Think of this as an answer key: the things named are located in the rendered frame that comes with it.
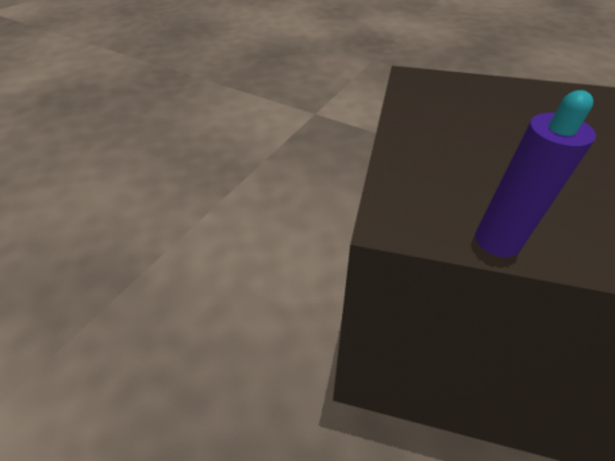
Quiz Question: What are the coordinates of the bottle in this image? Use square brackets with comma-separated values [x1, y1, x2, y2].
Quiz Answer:
[476, 90, 596, 257]

